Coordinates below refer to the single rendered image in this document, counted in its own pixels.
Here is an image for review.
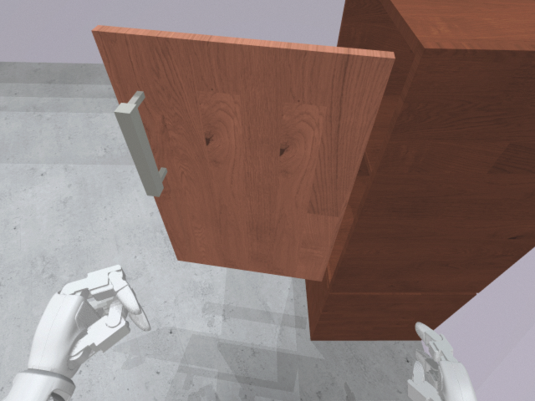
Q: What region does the left robot hand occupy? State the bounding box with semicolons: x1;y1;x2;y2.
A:
28;265;151;378

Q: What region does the right robot hand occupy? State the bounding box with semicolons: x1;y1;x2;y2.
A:
408;322;477;401

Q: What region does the cupboard door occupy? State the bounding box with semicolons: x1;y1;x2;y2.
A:
91;25;395;282

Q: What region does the robot left forearm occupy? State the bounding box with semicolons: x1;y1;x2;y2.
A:
2;369;76;401

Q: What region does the handle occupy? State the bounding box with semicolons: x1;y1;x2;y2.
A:
114;91;167;197

